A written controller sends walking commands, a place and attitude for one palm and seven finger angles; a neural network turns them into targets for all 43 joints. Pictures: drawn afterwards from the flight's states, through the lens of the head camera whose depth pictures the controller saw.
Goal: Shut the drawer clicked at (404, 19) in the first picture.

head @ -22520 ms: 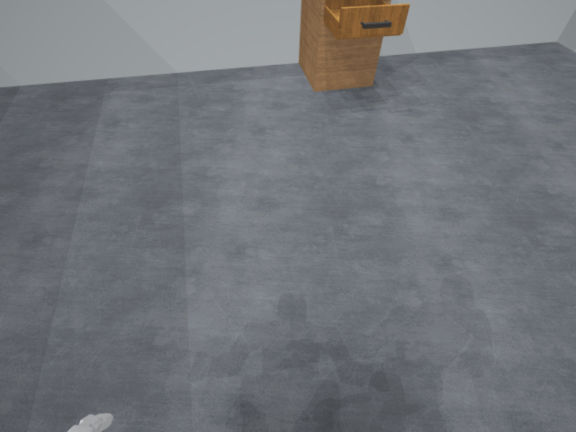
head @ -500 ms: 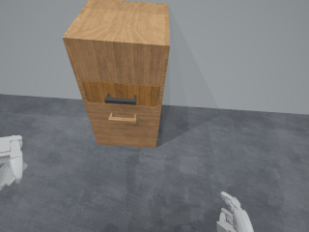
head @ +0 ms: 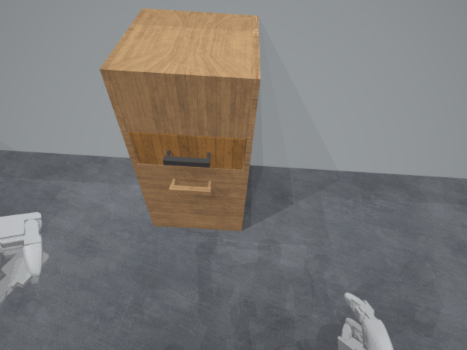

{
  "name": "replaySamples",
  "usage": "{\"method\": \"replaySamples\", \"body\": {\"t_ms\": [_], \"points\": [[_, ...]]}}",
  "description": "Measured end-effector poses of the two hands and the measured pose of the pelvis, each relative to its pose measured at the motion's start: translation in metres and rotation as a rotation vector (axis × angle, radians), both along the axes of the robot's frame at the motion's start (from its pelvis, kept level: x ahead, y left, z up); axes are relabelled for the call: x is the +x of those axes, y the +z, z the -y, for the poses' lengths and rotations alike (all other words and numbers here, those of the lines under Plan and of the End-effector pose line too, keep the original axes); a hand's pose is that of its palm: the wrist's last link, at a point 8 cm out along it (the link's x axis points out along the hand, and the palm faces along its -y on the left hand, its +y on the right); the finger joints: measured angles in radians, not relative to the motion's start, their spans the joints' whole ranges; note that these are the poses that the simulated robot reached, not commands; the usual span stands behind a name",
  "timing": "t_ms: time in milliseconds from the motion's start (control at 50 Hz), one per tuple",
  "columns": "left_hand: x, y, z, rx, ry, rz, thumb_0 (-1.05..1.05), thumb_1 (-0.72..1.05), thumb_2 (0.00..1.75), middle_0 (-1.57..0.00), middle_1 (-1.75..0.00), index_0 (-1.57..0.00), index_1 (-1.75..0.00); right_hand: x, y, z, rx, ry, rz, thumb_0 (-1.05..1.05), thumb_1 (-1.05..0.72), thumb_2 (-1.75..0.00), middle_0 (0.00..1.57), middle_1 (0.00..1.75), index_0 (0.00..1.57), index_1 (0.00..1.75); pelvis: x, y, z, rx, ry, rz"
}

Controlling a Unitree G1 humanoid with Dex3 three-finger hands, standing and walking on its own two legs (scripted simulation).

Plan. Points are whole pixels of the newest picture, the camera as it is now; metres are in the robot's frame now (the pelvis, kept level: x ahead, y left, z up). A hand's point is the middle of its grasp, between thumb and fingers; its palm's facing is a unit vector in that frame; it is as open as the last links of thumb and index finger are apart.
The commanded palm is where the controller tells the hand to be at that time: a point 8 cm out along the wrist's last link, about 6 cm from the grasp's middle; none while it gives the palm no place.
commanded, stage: stop stepping back and stand still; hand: left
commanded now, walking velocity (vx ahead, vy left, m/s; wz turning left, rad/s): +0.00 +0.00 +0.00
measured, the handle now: (187, 157) +0.74 +0.18 -0.24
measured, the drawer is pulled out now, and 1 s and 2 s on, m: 0.00 0.00 0.00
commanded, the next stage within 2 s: let the arm hang, fingers relaxed in 0.26 s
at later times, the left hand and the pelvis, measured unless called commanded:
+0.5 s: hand (93, 311) +0.19 +0.25 -0.04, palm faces +0.14 -0.90 -0.41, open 3.1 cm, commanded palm none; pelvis +0.00 +0.01 -0.01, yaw +1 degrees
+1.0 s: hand out of the picture -0.10 +0.17 -0.17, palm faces +0.08 -0.97 -0.21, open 6.0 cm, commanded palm none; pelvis -0.01 +0.00 +0.00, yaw +2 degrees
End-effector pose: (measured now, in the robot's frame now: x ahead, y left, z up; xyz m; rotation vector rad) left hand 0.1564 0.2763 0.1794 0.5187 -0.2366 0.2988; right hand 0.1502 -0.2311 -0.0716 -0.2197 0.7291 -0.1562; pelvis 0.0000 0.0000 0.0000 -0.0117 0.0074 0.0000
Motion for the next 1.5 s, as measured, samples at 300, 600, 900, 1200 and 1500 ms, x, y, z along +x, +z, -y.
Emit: {"method": "replaySamples", "body": {"t_ms": [300,600,900,1200,1500], "points": [[0.008,-0.002,0.000,-0.004,0.024,-0.060,0.01,0.89,0.90,-1.41,-1.59,-1.40,-1.60,0.027,-0.004,-0.009,0.034,0.027,-0.016,0.01,-0.90,-0.90,0.21,0.30,0.20,0.30,0.013,0.002,0.001,0.002,-0.002,-0.008],[-0.067,-0.306,0.038,-0.465,0.170,-1.230,0.01,0.91,0.90,-1.20,-1.40,-1.19,-1.40,-0.046,-0.052,0.011,0.008,-0.001,-0.315,0.00,-0.91,-0.90,0.20,0.30,0.20,0.30,0.001,-0.012,-0.002,0.011,0.019,0.022],[-0.248,-0.317,0.040,-0.560,0.433,-1.701,0.01,0.91,0.90,-0.64,-0.81,-0.64,-0.80,-0.185,-0.071,-0.014,0.074,-0.083,-0.755,0.00,-0.91,-0.90,0.20,0.30,0.20,0.30,-0.011,0.000,-0.002,-0.005,0.034,0.026],[-0.219,-0.328,0.086,-0.623,0.335,-1.610,0.00,0.90,0.90,-0.24,-0.34,-0.23,-0.34,-0.186,-0.082,-0.033,0.153,-0.093,-0.707,0.01,-0.92,-0.90,0.20,0.30,0.20,0.30,-0.014,-0.002,0.004,0.006,0.023,0.037],[-0.198,-0.329,0.093,-0.617,0.325,-1.579,0.00,0.91,0.90,-0.20,-0.30,-0.20,-0.30,-0.192,-0.080,-0.021,0.144,-0.121,-0.725,0.00,-0.91,-0.90,0.20,0.30,0.20,0.30,-0.008,-0.002,0.014,0.007,0.023,0.034]]}}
